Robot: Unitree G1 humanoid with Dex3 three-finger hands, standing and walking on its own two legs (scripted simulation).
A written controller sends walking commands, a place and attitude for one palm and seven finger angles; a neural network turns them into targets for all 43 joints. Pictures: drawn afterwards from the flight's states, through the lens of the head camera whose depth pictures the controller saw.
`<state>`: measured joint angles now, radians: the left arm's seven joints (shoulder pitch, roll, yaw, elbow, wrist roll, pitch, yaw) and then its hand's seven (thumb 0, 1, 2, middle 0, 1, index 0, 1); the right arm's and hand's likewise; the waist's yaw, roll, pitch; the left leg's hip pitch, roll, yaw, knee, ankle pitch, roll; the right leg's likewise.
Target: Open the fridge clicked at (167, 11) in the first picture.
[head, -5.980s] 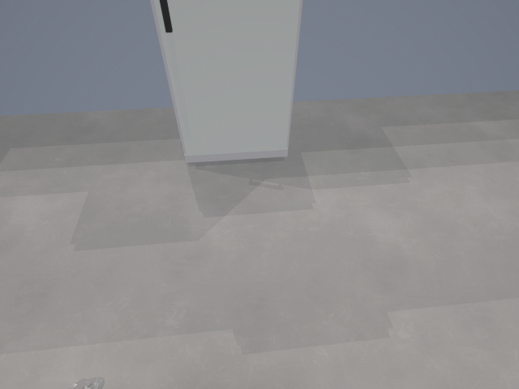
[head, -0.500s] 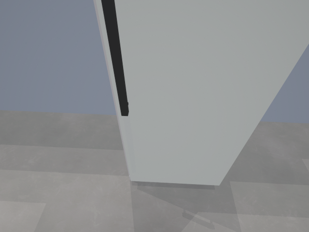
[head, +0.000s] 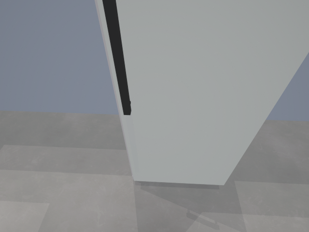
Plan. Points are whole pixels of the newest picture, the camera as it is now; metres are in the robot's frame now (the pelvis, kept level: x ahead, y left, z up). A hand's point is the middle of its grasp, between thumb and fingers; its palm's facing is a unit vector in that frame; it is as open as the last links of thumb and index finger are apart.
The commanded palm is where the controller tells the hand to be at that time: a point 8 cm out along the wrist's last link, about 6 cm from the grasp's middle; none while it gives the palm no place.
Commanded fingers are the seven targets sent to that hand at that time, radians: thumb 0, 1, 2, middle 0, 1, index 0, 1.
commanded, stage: look again from close up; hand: left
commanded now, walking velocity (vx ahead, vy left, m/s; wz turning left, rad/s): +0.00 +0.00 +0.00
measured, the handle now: (120, 55) +0.52 +0.12 +0.21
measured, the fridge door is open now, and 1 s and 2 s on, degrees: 0 0 0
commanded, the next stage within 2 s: raise the hand to about handle height in 0.78 s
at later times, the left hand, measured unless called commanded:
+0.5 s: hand out of the picture +0.03 +0.19 -0.17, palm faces +0.00 -0.98 -0.21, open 7.4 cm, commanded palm none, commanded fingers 0.00 0.90 0.90 -0.20 -0.30 -0.20 -0.30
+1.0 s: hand (80, 228) +0.16 +0.20 -0.07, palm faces +0.25 -0.95 -0.19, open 7.4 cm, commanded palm +0.12 +0.25 -0.05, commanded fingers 0.00 0.74 0.83 -0.21 -0.41 -0.21 -0.41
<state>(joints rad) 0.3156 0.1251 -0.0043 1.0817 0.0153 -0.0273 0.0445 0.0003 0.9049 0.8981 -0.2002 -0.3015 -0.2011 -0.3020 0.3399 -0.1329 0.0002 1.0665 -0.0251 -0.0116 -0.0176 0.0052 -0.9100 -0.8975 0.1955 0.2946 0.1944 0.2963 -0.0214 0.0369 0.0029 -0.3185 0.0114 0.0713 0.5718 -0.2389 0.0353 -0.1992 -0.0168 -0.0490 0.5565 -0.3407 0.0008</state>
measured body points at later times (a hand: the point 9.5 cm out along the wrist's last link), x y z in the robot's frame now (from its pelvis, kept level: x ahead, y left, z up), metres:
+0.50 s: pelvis +0.02 +0.00 +0.01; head +0.02 +0.01 +0.46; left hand +0.03 +0.24 -0.15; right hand +0.06 -0.24 -0.14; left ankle +0.04 +0.10 -0.73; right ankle -0.03 -0.12 -0.73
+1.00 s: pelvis +0.01 +0.00 +0.00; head +0.02 +0.00 +0.45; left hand +0.14 +0.25 -0.06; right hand +0.09 -0.25 -0.12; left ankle +0.04 +0.10 -0.73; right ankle -0.02 -0.12 -0.73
